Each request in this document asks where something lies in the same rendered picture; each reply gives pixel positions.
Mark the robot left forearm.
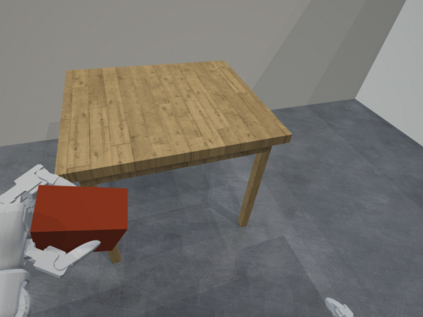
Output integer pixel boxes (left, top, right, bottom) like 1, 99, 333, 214
0, 269, 32, 317

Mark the sponge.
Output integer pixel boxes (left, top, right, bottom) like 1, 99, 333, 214
30, 185, 128, 254

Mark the left robot hand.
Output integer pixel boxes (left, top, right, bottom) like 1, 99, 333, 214
0, 164, 101, 279

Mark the table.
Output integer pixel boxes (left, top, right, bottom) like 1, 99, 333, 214
55, 60, 292, 264

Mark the right robot hand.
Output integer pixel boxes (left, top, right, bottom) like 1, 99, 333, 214
325, 297, 354, 317

